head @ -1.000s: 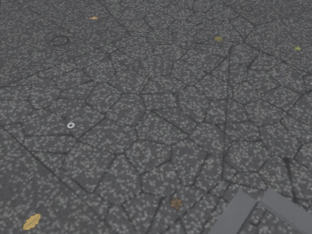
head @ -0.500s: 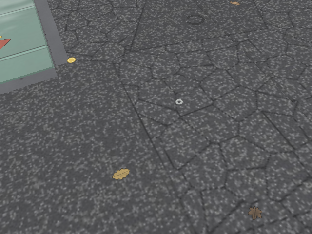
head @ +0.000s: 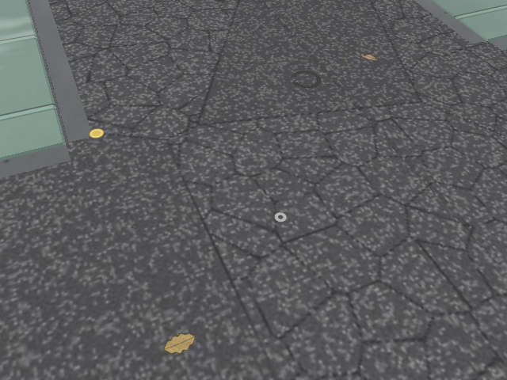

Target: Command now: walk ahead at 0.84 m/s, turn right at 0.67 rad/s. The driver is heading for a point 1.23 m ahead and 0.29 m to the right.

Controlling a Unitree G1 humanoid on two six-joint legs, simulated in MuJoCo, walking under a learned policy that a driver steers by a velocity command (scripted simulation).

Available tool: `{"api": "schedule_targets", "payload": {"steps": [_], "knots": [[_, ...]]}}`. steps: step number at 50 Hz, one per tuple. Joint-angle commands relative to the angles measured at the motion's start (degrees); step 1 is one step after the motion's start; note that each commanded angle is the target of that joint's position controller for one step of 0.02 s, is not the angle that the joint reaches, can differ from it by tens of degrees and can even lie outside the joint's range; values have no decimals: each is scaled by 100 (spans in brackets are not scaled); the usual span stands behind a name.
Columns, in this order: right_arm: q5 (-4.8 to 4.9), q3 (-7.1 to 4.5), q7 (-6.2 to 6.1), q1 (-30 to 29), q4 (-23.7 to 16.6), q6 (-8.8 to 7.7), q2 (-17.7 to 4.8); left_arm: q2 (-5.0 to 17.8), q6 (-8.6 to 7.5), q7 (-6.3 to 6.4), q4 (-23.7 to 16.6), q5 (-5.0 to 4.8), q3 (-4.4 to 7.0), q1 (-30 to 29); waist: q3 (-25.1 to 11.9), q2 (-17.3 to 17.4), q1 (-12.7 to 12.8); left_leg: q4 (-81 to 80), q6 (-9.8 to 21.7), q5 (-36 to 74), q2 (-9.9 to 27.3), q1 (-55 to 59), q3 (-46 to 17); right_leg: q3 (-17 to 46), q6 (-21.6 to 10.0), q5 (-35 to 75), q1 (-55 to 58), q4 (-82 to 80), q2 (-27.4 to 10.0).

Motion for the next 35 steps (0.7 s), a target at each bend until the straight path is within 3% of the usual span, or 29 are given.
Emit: {"api": "schedule_targets", "payload": {"steps": [1,5,7,8,9,10,11,12,13,14,15,16,18,19,21,23,25,27,30,31,32,33,34,35], "knots": [[-3,-155,12,-74,-163,-215,-597,221,-74,-86,-650,6,18,-994,1092,752,-102,-1110,349,965,1426,-385,-297,-89,-25,535,-1227,-100,-177],[11,-135,-52,199,160,-262,-612,56,-81,-189,-937,45,-140,-1700,1245,556,-148,-1069,122,3089,1315,-210,522,-909,-389,703,-649,-1392,-136],[6,-157,-113,243,225,-242,-846,40,-60,-161,-997,-9,-191,-1702,900,685,-2,-463,-17,6412,1350,-24,825,-1426,-682,550,409,-1956,300],[-8,-201,-170,282,252,-188,-1037,131,-43,-125,-953,-28,-174,-1469,614,872,188,79,-67,7846,1455,284,837,-1533,-796,334,791,-2044,511],[-54,-258,-227,155,223,-91,-1244,296,-34,-80,-816,-50,-123,-886,223,1063,556,942,-74,8735,1589,458,809,-1488,-916,-32,1361,-2090,676],[-114,-326,-259,-84,144,18,-1444,540,-32,-21,-563,-68,-12,91,-307,1188,1070,2187,12,9145,1740,307,709,-1369,-1061,-561,2344,-2029,844],[-119,-364,-215,-267,26,82,-1559,908,-79,66,-227,-44,168,1183,-822,1046,1528,3775,164,8376,1720,-363,548,-1017,-1234,-986,3760,-2426,983],[-99,-315,-98,-317,40,64,-1291,1166,-95,202,-16,-24,332,1553,-830,386,1557,5857,156,4521,1060,-1709,548,-288,-1419,-1172,5010,-3061,723],[-19,-64,46,-231,-507,-79,-361,1714,-7,265,-167,84,436,773,-784,-1259,589,8112,-212,-710,-105,-4632,85,2912,-2245,-1972,6242,-3743,-744],[-22,-75,38,-851,-888,-248,-766,1763,-1,241,-337,-7,493,898,-1392,-223,963,8427,-110,-284,-45,-5314,-1236,4385,-2555,-2351,6453,-4719,-1098],[-18,-49,50,-1124,-1010,-356,-824,1601,-40,297,-201,-23,464,938,-751,234,810,7966,-73,0,270,-5467,-1404,4294,-2291,-2323,5830,-5199,-1164],[-26,-19,41,-1001,-953,-394,-834,1285,-99,332,-101,-15,387,824,-72,766,433,7244,-68,199,541,-5175,-1351,3806,-2041,-1867,4821,-5379,-1028],[-229,40,50,-784,-869,-185,-748,1002,-260,425,-171,2,255,297,391,853,-104,6535,-240,17,830,-4494,-1336,2756,-1806,-1233,3412,-5422,-415],[-279,52,69,-711,-855,-40,-722,878,-335,421,-197,-32,193,225,467,782,-221,6240,-342,-98,924,-4324,-1291,2495,-1794,-1143,2931,-5497,-228],[-281,101,111,-1187,-1096,113,-651,887,-470,377,-212,-93,170,235,711,651,-200,5326,-501,123,1018,-4138,-1009,2067,-1759,-836,2125,-5760,83],[-181,169,168,-1988,-1425,111,-568,919,-531,373,-205,-74,190,362,922,482,35,4160,-596,1082,947,-3930,-820,1913,-1620,-312,1764,-5912,303],[-82,232,214,-2401,-1535,83,-464,993,-533,354,-156,-100,242,552,800,243,299,3059,-543,2018,719,-3572,-749,1815,-1391,626,2032,-5760,424],[-13,222,211,-2589,-1595,49,-532,1087,-542,347,-81,-152,284,766,531,56,503,2452,-427,2510,484,-3298,-734,1951,-1233,1735,2665,-5574,264],[-56,157,179,-2275,-1412,-28,-668,1060,-629,417,130,-144,239,911,145,50,463,1639,-60,2696,253,-2654,-577,1669,-961,3471,3884,-5205,-16],[-45,47,126,-1788,-1247,-35,-894,1251,-652,427,173,-75,264,897,-193,-50,228,1674,64,2184,39,-2275,-503,1592,-836,4569,4395,-4641,-125],[28,-95,49,-916,-998,-27,-1162,1420,-636,429,194,60,297,769,-660,-189,-261,1800,197,1462,-133,-1628,-434,1465,-733,5454,4665,-3617,-198],[75,-211,-56,345,-638,4,-1345,1367,-595,440,168,167,290,392,-1051,-160,-1025,1741,304,1103,-10,-544,-386,1138,-633,5303,4228,-2072,-49],[-2,-340,-174,1554,-367,21,-1682,845,-627,481,76,229,159,200,-1541,428,-1484,2113,458,-512,793,696,-1385,793,-563,3365,3081,313,291],[-99,-466,-78,1197,-270,13,-2171,55,-714,323,-213,-165,-41,1133,-2065,3119,-460,513,1416,-1415,2139,1762,-5647,720,-164,-1419,1001,2081,1599]]}}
